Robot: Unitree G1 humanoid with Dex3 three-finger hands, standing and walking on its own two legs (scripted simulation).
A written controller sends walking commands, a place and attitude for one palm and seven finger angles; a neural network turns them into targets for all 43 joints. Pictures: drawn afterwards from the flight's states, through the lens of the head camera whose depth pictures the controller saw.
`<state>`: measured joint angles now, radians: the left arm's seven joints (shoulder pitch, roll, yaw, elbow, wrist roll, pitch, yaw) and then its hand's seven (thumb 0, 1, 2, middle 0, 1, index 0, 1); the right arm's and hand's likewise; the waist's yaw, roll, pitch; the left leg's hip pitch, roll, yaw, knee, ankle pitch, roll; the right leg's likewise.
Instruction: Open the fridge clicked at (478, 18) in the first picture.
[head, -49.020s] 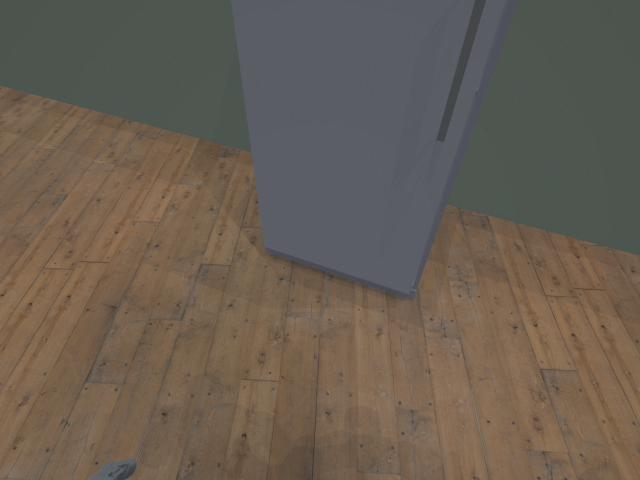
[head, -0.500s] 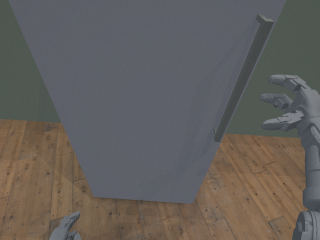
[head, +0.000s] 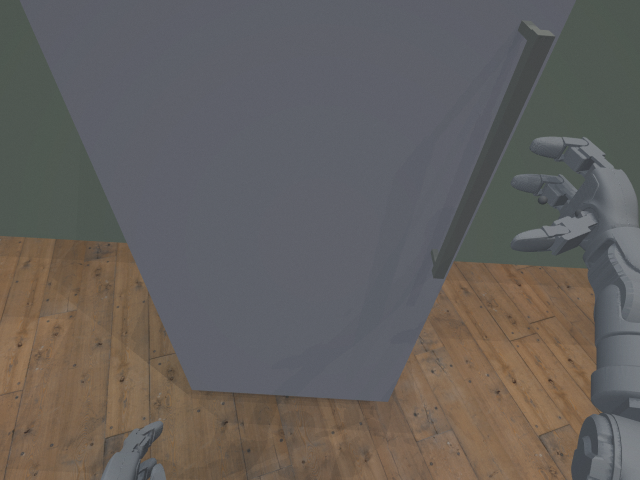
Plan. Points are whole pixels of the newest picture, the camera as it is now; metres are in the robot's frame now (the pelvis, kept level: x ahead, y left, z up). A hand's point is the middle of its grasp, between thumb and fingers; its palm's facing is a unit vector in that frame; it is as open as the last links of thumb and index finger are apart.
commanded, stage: move the hooked fingers beside the handle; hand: right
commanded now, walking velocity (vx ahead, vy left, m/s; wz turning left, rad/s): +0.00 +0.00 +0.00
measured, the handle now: (473, 177) +0.48 -0.16 +0.17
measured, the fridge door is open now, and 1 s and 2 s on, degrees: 1 1 1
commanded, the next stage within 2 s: feel for the door with the fingertips in 0.64 s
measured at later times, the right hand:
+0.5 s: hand (558, 203) +0.39 -0.23 +0.20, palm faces +0.00 +1.00 -0.03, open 14.0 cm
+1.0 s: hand (534, 203) +0.39 -0.20 +0.20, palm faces -0.03 +1.00 -0.01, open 14.0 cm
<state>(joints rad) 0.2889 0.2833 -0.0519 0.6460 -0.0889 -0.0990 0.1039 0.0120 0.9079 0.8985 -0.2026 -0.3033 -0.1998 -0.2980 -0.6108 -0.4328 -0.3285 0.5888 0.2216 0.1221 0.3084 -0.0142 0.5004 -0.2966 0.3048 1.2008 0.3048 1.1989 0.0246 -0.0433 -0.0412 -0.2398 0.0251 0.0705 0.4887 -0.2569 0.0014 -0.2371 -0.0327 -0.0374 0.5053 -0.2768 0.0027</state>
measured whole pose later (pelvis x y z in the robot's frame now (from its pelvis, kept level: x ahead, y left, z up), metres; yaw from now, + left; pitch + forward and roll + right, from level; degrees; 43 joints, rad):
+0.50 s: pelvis +0.01 -0.01 +0.00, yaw +0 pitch +0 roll +1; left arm 0.29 0.29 -0.04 0.63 -0.09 -0.10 0.10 0.01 0.91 0.90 -0.20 -0.30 -0.20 -0.30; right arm -0.56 -0.45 -0.34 0.53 0.23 0.16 0.33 -0.01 0.50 -0.30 0.30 1.20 0.31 1.20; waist 0.02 -0.05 -0.05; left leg -0.23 0.03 0.06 0.48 -0.26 -0.01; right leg -0.23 -0.03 -0.04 0.51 -0.29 0.00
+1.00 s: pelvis +0.00 -0.01 +0.00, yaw +0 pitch +0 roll +0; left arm 0.27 0.27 -0.05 0.64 -0.09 -0.10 0.10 0.01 0.91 0.90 -0.20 -0.30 -0.20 -0.30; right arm -0.58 -0.38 -0.27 0.48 0.23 0.19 0.26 -0.01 0.50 -0.30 0.30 1.20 0.30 1.20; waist 0.01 -0.04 -0.04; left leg -0.23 0.04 0.07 0.48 -0.26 -0.01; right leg -0.23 -0.02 -0.04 0.51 -0.28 -0.01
